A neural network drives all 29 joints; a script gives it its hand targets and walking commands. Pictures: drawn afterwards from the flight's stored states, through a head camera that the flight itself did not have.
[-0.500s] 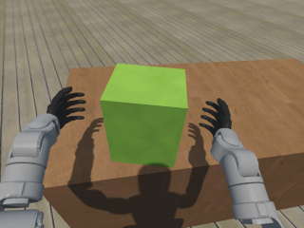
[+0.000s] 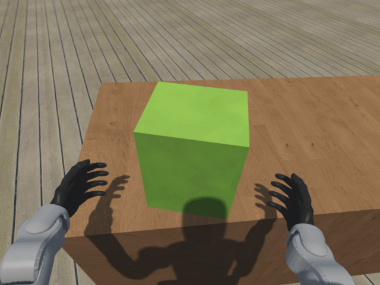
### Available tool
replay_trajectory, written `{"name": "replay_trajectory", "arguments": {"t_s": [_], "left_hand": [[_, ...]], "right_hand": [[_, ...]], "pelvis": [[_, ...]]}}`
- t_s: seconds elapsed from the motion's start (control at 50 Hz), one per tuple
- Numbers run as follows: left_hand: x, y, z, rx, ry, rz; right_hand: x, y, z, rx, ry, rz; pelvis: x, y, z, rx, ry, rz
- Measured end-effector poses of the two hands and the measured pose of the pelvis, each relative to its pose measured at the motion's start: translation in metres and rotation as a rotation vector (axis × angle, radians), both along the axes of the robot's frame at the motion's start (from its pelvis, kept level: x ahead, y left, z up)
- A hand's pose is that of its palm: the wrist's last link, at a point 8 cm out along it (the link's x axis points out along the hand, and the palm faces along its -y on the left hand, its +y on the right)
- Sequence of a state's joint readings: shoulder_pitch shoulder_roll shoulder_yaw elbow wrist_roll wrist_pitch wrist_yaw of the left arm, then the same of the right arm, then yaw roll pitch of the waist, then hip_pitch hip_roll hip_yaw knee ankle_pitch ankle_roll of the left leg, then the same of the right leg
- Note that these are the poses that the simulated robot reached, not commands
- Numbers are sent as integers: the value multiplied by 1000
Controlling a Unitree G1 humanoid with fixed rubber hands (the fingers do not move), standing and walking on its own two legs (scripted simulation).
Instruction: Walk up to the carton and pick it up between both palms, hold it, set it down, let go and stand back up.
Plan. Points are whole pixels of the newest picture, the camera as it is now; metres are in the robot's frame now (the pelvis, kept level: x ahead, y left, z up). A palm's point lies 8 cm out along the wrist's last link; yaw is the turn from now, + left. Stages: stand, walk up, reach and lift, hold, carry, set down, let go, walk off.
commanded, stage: set down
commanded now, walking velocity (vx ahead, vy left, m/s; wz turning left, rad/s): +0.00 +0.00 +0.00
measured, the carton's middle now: (194, 153) +0.43 +0.01 +0.06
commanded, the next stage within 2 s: let go in 1.88 s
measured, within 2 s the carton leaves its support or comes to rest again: neither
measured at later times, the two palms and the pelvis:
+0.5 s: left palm (62, 249) +0.21 +0.25 +0.04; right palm (295, 254) +0.20 -0.17 +0.04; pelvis +0.01 +0.00 +0.00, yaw +1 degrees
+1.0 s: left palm (72, 279) +0.18 +0.24 -0.01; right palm (302, 272) +0.18 -0.20 -0.01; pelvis +0.02 -0.01 +0.00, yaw +1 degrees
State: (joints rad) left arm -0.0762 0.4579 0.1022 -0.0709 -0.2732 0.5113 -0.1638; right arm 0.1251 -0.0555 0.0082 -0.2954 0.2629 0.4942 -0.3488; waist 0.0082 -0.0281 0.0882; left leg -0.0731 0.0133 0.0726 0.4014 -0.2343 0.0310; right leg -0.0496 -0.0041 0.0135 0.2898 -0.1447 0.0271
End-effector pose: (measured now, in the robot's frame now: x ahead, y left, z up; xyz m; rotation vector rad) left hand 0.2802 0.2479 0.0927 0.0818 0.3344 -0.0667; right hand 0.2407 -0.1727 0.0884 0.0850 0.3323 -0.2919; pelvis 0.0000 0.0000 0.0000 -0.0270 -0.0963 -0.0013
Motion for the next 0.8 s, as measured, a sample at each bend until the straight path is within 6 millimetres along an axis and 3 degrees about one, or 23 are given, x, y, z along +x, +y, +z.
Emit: {"name": "replay_trajectory", "arguments": {"t_s": [0.32,0.8], "left_hand": [[-53,4,-30,12,12,27],[-92,-2,-79,49,135,80]], "right_hand": [[-34,6,-28,2,47,8],[-53,-11,-79,-34,155,47]], "pelvis": [[6,-3,0,0,7,5],[20,-10,0,3,7,16]]}}
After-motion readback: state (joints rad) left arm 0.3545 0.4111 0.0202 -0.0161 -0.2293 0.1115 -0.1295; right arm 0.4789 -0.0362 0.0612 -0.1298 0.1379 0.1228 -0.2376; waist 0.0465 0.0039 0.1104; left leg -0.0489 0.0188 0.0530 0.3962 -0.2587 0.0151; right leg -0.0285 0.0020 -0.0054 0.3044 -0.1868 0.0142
